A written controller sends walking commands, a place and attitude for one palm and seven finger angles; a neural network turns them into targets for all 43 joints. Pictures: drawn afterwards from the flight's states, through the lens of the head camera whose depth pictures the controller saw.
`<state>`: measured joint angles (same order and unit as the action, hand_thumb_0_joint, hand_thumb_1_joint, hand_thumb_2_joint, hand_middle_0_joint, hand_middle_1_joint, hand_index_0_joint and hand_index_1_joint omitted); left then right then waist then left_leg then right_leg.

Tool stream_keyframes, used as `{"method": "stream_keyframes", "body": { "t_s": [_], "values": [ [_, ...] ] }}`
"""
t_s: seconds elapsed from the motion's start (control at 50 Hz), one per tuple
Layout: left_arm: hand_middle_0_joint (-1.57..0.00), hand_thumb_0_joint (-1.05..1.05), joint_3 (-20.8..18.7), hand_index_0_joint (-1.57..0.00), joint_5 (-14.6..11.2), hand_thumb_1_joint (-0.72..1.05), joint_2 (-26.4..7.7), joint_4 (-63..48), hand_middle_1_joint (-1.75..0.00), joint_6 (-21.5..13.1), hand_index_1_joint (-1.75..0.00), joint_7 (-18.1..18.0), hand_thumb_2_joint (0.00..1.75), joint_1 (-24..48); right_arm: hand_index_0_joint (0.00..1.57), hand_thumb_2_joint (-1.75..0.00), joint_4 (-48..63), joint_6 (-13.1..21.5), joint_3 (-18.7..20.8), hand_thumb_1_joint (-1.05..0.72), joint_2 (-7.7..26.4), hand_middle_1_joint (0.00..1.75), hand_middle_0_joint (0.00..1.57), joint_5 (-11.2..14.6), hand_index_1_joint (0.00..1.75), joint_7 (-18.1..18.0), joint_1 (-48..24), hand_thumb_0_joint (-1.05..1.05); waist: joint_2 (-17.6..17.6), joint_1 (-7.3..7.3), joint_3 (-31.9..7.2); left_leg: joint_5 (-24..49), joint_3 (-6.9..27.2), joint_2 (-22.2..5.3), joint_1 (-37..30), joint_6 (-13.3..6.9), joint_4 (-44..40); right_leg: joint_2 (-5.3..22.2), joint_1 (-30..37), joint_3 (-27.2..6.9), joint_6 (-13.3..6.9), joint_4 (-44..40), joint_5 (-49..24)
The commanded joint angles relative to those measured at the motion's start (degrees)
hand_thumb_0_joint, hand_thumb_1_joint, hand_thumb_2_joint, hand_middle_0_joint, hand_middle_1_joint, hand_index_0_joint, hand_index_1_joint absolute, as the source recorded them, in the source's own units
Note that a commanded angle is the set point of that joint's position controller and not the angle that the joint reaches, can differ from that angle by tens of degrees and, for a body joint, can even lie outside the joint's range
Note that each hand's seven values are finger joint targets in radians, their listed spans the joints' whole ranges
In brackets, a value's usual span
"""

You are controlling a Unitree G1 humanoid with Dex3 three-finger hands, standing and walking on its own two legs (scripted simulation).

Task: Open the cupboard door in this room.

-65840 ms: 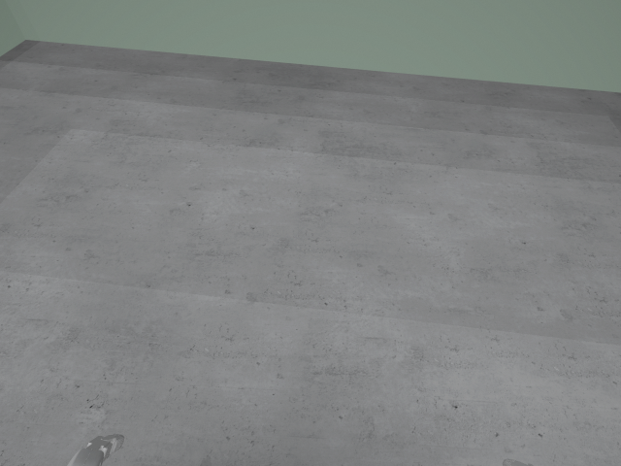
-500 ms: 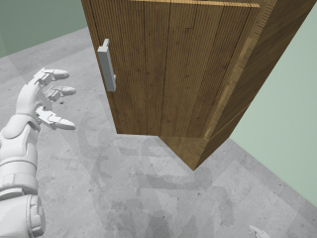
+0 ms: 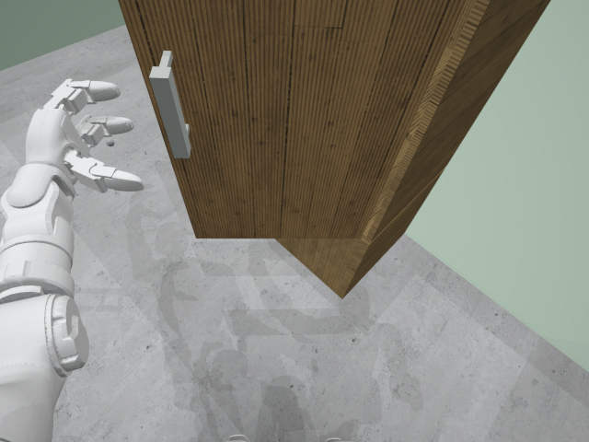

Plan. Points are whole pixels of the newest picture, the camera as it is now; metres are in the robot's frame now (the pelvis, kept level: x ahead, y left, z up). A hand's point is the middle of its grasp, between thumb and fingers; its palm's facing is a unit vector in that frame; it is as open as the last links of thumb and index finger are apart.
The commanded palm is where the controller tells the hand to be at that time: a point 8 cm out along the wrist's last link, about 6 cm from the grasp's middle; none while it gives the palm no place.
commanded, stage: move the hooked fingers beside the handle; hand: left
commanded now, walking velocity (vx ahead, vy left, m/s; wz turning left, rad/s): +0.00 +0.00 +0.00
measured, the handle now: (175, 107) +0.56 +0.15 +0.11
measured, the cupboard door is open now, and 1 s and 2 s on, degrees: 46 46 46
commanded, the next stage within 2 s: slide the fingers in behind the handle in 1.00 s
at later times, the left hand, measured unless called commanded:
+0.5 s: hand (115, 128) +0.51 +0.23 +0.11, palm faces +0.02 -1.00 +0.01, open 14.0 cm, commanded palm +0.48 +0.27 +0.11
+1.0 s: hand (123, 135) +0.50 +0.21 +0.11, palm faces +0.00 -1.00 +0.01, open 14.0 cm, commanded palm +0.48 +0.25 +0.11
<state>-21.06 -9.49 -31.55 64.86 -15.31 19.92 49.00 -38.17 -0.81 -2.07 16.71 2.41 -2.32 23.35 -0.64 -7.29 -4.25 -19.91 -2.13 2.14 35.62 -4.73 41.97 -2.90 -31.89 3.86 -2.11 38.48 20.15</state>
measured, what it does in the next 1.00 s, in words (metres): stands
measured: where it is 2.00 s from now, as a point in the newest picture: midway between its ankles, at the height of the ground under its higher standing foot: outside the picture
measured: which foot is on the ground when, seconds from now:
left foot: down 0.00-1.00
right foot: down 0.00-1.00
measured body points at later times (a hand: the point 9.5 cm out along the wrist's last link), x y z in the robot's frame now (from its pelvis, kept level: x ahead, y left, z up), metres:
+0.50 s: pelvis +0.01 -0.01 +0.00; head +0.12 +0.00 +0.43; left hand +0.50 +0.28 +0.11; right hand -0.03 -0.28 -0.11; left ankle +0.00 +0.06 -0.71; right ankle -0.02 -0.10 -0.71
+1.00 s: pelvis +0.00 -0.01 -0.01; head +0.09 +0.01 +0.43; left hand +0.49 +0.26 +0.12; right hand +0.04 -0.27 -0.12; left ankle +0.00 +0.06 -0.71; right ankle -0.02 -0.10 -0.71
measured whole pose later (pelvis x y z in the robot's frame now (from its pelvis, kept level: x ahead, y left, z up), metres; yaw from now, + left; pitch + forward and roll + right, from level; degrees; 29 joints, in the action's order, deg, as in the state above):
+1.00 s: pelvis +0.00 -0.01 -0.01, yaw +0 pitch +16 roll -3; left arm -20.2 -8.3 -32.0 68.3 -15.6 18.7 53.3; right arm -35.3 -4.0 -2.8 16.1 2.3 -1.6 21.0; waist -1.1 -7.7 -5.4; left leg -21.9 -1.2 1.4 39.8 -4.3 45.8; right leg -3.7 -35.4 4.7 -2.6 41.1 21.6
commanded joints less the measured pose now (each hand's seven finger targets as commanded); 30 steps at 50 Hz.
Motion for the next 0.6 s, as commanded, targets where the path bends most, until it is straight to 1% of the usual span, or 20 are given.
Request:
{"method": "stream_keyframes", "body": {
  "t_s": [0.0, 0.04, 0.08, 0.1, 0.14, 0.16, 0.18, 0.22, 0.32, 0.34, 0.36, 0.4, 0.42, 0.44, 0.46, 0.48, 0.5, 0.54, 0.56, 0.58],
  "values": [
    [-0.3, 0.0, -2.02, -0.3, 0.11, -0.5, -16.05, -8.56, -1.2, -4.35, -1.2, -0.99, 0.3, 30.11, 0.2, -0.9, 3.5, 0.79, 3.61, -0.9, 11.08, 0.3, 0.2, -0.54, 0.3, -0.85, 7.06, 0.0, -5.43, -1.46, -19.4, 21.49, 9.04, -3.79, -21.04, 3.67, -2.72, -0.23, -4.07, -2.37, 0.32, -2.81, -12.9],
    [-0.3, 0.0, -3.16, -0.3, 0.22, -0.5, -17.99, -7.25, -1.2, -4.82, -1.2, -1.55, 0.3, 32.97, 0.2, -0.9, 3.28, 0.63, 3.51, -0.9, 11.39, 0.3, 0.2, -0.67, 0.3, -1.08, 8.01, 0.0, -4.1, -2.24, -19.78, 20.09, 8.79, -3.6, -19.22, 3.01, -2.18, -0.19, -3.11, -2.68, 0.3, -2.59, -12.99],
    [-0.3, 0.0, -4.95, -0.3, 0.98, -0.5, -21.0, -7.47, -1.2, -5.62, -1.2, -1.84, 0.3, 34.91, 0.2, -0.9, 3.18, 0.64, 3.5, -0.9, 11.54, 0.3, 0.2, -0.82, 0.3, -1.06, 8.61, 0.0, -5.7, -2.01, -23.76, 20.02, 8.33, -3.31, -19.37, 2.73, -1.59, -0.22, -1.52, -3.44, 0.55, -2.31, -14.04],
    [-0.3, 0.0, -4.6, -0.3, 1.33, -0.5, -21.04, -7.03, -1.2, -5.83, -1.2, -1.76, 0.3, 34.99, 0.2, -0.9, 3.38, 0.53, 3.39, -0.9, 11.57, 0.3, 0.2, -0.81, 0.3, -1.07, 8.9, 0.0, -6.0, -2.39, -24.67, 20.56, 8.2, -3.31, -19.4, 2.65, -1.15, -0.18, -1.66, -3.63, 0.61, -2.14, -14.67],
    [-0.3, 0.0, -3.8, -0.3, 1.85, -0.5, -20.83, -5.54, -1.2, -5.96, -1.2, -1.74, 0.3, 36.95, 0.2, -0.9, 2.95, 0.3, 3.21, -0.9, 11.44, 0.3, 0.2, -1.0, 0.3, -1.03, 9.79, 0.0, -6.84, -3.16, -24.33, 21.08, 8.17, -3.32, -18.68, 2.6, -0.4, -0.29, -2.44, -3.49, 0.67, -1.75, -15.01],
    [-0.3, 0.0, -4.63, -0.3, 2.35, -0.5, -22.38, -4.76, -1.2, -5.93, -1.2, -1.7, 0.3, 37.6, 0.2, -0.9, 2.79, 0.18, 3.14, -0.9, 11.59, 0.3, 0.2, -1.05, 0.3, -0.97, 9.98, 0.0, -8.03, -3.01, -24.46, 21.29, 8.04, -3.32, -18.32, 2.65, -0.12, -0.34, -2.7, -3.69, 0.74, -1.67, -15.37],
    [-0.3, 0.0, -4.25, -0.3, 2.58, -0.5, -22.2, -2.82, -1.2, -5.43, -1.2, -1.36, 0.3, 35.99, 0.2, -0.9, 2.82, -0.02, 3.14, -0.9, 11.6, 0.3, 0.2, -0.99, 0.3, -0.93, 10.32, 0.0, -7.06, -3.2, -24.13, 21.01, 7.69, -3.27, -17.37, 2.42, 0.16, -0.38, -2.26, -3.82, 0.84, -1.77, -15.81],
    [-0.3, 0.0, -6.6, -0.3, 2.81, -0.5, -25.11, -1.18, -1.2, -4.56, -1.2, -0.61, 0.3, 30.79, 0.2, -0.9, 3.82, -0.58, 3.1, -0.9, 11.77, 0.3, 0.2, -0.98, 0.3, -0.83, 10.86, 0.0, -7.43, -1.47, -25.32, 22.09, 6.77, -3.05, -14.97, 2.2, 0.32, -0.26, 0.81, -4.22, 0.75, -1.39, -18.37],
    [-0.3, 0.0, -5.55, -0.3, 1.83, -0.5, -24.04, -2.36, -1.2, -3.07, -1.2, 1.92, 0.3, 27.02, 0.2, -0.9, 5.71, -1.99, 3.12, -0.9, 11.44, 0.3, 0.2, -0.69, 0.3, -0.87, 10.93, 0.0, -5.78, -1.14, -23.76, 22.09, 4.87, -2.82, -11.18, 1.48, 0.49, -0.37, 3.95, -4.79, 1.28, -1.52, -22.75],
    [-0.3, 0.0, -6.61, -0.3, 1.03, -0.5, -24.69, -4.49, -1.2, -3.66, -1.2, 2.13, 0.3, 27.59, 0.2, -0.9, 6.09, -2.08, 3.19, -0.9, 11.42, 0.3, 0.2, -0.87, 0.3, -0.95, 11.24, 0.0, -5.14, -0.77, -24.91, 23.85, 5.03, -2.74, -11.9, 1.45, 0.55, -0.51, 5.3, -4.45, 1.03, -1.1, -24.22],
    [-0.3, 0.0, -7.58, -0.3, 1.0, -0.5, -25.96, -7.09, -1.2, -4.19, -1.2, 2.43, 0.3, 27.68, 0.2, -0.9, 6.51, -2.3, 3.4, -0.9, 11.51, 0.3, 0.2, -0.79, 0.3, -0.93, 11.04, 0.0, -6.68, -0.22, -27.31, 24.66, 4.75, -2.82, -13.26, 1.49, 0.62, -0.59, 5.91, -4.87, 1.22, -1.0, -25.37],
    [-0.3, 0.0, -7.37, -0.3, 0.1, -0.5, -24.88, -10.5, -1.2, -5.16, -1.2, 2.67, 0.3, 28.11, 0.2, -0.9, 6.55, -2.56, 3.68, -0.9, 11.24, 0.3, 0.2, -0.75, 0.3, -0.87, 10.92, 0.0, -8.26, -0.47, -28.45, 26.33, 4.89, -3.04, -16.34, 1.61, 0.72, -0.77, 4.71, -4.64, 1.17, -1.21, -25.65],
    [-0.3, 0.0, -7.86, -0.3, -0.16, -0.5, -24.95, -11.16, -1.2, -5.5, -1.2, 2.67, 0.3, 27.78, 0.2, -0.9, 6.51, -2.61, 3.75, -0.9, 11.17, 0.3, 0.2, -0.76, 0.3, -0.76, 10.96, 0.0, -7.42, -0.27, -28.4, 26.54, 5.19, -3.11, -16.79, 1.63, 0.72, -0.96, 4.72, -4.45, 1.1, -1.21, -25.36],
    [-0.3, 0.0, -6.83, -0.3, -0.93, -0.5, -23.46, -13.4, -1.2, -6.12, -1.2, 2.78, 0.3, 28.92, 0.2, -0.9, 6.46, -2.75, 3.82, -0.9, 10.86, 0.3, 0.2, -0.69, 0.3, -0.82, 10.63, 0.0, -9.21, -0.83, -28.67, 28.78, 5.06, -3.22, -18.53, 1.58, 1.07, -0.99, 4.15, -4.34, 0.94, -1.07, -26.61],
    [-0.3, 0.0, -8.33, -0.3, -0.86, -0.5, -24.73, -13.7, -1.2, -6.25, -1.2, 2.71, 0.3, 28.05, 0.2, -0.9, 6.02, -2.91, 4.08, -0.9, 11.06, 0.3, 0.2, -0.71, 0.3, -0.73, 10.86, 0.0, -9.22, -0.32, -29.54, 30.28, 5.6, -3.47, -20.43, 1.84, 1.13, -1.19, 3.41, -4.09, 0.96, -1.11, -26.61],
    [-0.3, 0.0, -6.4, -0.3, -1.08, -0.5, -21.99, -13.73, -1.2, -5.95, -1.2, 2.96, 0.3, 26.98, 0.2, -0.9, 6.22, -2.96, 3.98, -0.9, 10.68, 0.3, 0.2, -0.6, 0.3, -0.55, 10.28, 0.0, -9.51, -0.5, -28.93, 30.54, 5.29, -3.3, -20.5, 1.74, 1.17, -1.22, 3.29, -4.12, 1.05, -1.33, -26.9],
    [-0.3, 0.0, -6.77, -0.3, -1.23, -0.5, -22.32, -13.99, -1.2, -5.74, -1.2, 2.89, 0.3, 26.96, 0.2, -0.9, 5.81, -3.09, 4.08, -0.9, 10.75, 0.3, 0.2, -0.49, 0.3, -0.6, 10.32, 0.0, -9.05, -0.54, -28.39, 31.07, 5.72, -3.53, -21.0, 1.83, 1.08, -1.14, 2.83, -3.89, 0.98, -1.39, -26.64],
    [-0.3, 0.0, -4.31, -0.3, -1.63, -0.5, -18.69, -13.3, -1.2, -4.63, -1.2, 3.2, 0.3, 25.93, 0.2, -0.9, 5.81, -3.12, 4.01, -0.9, 10.35, 0.3, 0.2, -0.36, 0.3, -0.46, 9.89, 0.0, -10.85, -0.85, -26.63, 33.16, 5.52, -3.47, -22.16, 1.8, 1.37, -1.1, 1.26, -3.53, 0.83, -1.58, -26.59],
    [-0.3, 0.0, -5.75, -0.3, -1.21, -0.5, -20.33, -10.86, -1.2, -3.62, -1.2, 3.15, 0.3, 23.99, 0.2, -0.9, 5.46, -3.29, 4.03, -0.9, 10.63, 0.3, 0.2, -0.32, 0.3, -0.53, 9.9, 0.0, -9.1, -0.38, -25.38, 32.57, 5.76, -3.56, -21.14, 1.88, 1.3, -1.09, 0.71, -3.45, 0.95, -1.64, -26.13],
    [-0.3, 0.0, -3.88, -0.3, -1.06, -0.5, -18.78, -9.4, -1.2, -2.65, -1.2, 3.26, 0.3, 23.95, 0.2, -0.9, 5.45, -3.43, 3.84, -0.9, 10.5, 0.3, 0.2, -0.17, 0.3, -0.54, 9.57, 0.0, -8.76, -1.12, -23.26, 31.34, 5.61, -3.49, -19.95, 1.82, 1.04, -0.97, 0.2, -3.48, 1.07, -1.9, -25.67]
  ]
}}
